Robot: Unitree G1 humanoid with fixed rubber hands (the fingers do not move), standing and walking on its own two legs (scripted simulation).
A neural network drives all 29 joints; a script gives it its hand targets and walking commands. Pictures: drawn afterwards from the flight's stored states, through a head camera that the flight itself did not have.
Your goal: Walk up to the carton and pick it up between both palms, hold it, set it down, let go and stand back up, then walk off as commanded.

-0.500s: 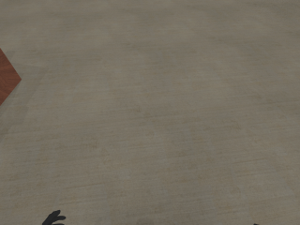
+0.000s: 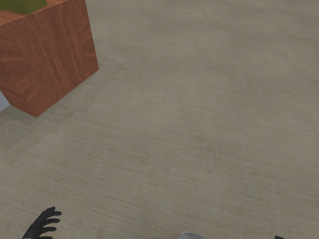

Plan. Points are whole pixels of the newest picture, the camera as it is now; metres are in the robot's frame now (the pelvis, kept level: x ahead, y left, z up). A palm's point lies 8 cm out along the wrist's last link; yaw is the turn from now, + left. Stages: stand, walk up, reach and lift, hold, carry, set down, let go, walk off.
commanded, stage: walk up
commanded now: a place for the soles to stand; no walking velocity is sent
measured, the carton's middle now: out of the picture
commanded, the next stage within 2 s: none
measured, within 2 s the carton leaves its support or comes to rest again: neither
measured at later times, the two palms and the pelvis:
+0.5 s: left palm out of the picture +0.08 +0.30 -0.07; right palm (210, 118) +0.55 -0.19 -0.07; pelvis +0.23 -0.02 +0.00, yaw +27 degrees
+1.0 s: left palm (42, 167) +0.34 +0.36 -0.08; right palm (186, 89) +0.77 -0.13 -0.11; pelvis +0.49 +0.05 -0.02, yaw +46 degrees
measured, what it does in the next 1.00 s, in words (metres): walks ahead, turning left: right foot, then left foot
